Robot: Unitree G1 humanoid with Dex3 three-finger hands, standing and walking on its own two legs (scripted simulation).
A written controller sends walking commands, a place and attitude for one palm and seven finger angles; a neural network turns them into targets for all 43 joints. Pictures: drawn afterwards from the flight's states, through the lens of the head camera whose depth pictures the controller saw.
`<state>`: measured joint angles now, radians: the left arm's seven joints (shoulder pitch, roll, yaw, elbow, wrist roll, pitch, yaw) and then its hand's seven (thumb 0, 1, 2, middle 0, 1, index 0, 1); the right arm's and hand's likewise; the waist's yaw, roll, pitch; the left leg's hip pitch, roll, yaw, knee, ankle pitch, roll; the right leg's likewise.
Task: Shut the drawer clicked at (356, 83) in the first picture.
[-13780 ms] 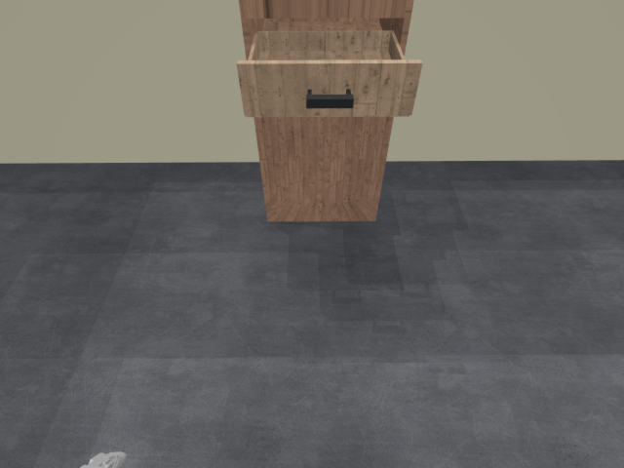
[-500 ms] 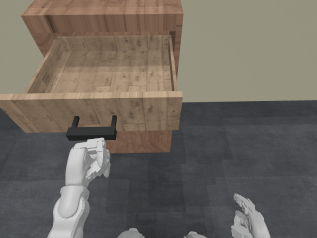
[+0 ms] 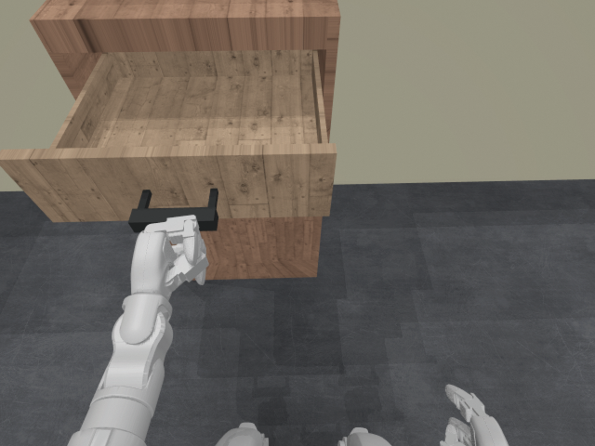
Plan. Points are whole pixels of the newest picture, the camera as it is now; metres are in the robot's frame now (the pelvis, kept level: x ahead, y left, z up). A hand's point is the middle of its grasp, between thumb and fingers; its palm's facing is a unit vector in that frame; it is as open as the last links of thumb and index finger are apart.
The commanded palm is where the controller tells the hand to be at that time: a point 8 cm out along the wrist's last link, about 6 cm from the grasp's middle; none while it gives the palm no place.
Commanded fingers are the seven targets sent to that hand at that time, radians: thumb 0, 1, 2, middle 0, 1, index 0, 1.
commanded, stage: push the drawer shut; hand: left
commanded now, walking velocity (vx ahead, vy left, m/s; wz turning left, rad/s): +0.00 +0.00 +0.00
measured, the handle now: (177, 207) +0.42 +0.19 +0.06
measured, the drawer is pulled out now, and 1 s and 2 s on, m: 0.26 0.13 0.01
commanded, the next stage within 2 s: none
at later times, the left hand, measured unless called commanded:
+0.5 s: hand (206, 220) +0.40 +0.14 +0.06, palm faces +0.05 -1.00 -0.03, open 3.0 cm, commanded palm +0.39 +0.20 +0.06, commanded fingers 0.00 0.90 0.90 -1.40 -1.60 -1.40 -1.60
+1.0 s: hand (209, 183) +0.47 +0.15 +0.06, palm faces +0.05 -1.00 -0.02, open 2.9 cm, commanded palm +0.46 +0.20 +0.06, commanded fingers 0.00 0.90 0.90 -1.40 -1.60 -1.40 -1.60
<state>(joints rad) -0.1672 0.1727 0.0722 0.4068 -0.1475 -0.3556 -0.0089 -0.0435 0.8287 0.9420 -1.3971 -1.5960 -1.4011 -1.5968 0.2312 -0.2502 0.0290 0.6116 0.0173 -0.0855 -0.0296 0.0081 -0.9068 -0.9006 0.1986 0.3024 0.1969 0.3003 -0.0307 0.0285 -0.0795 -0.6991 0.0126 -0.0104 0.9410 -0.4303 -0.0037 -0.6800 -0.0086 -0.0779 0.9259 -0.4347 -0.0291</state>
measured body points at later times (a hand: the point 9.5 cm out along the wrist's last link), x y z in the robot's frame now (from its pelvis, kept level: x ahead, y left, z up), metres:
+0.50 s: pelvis -0.01 +0.01 +0.00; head +0.06 +0.01 +0.44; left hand +0.40 +0.20 +0.06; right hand +0.08 -0.25 -0.12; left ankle +0.02 +0.12 -0.69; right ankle +0.02 -0.10 -0.69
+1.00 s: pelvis -0.01 +0.02 -0.01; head +0.09 +0.02 +0.42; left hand +0.47 +0.21 +0.06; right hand +0.02 -0.25 -0.13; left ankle +0.02 +0.12 -0.69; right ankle +0.02 -0.10 -0.69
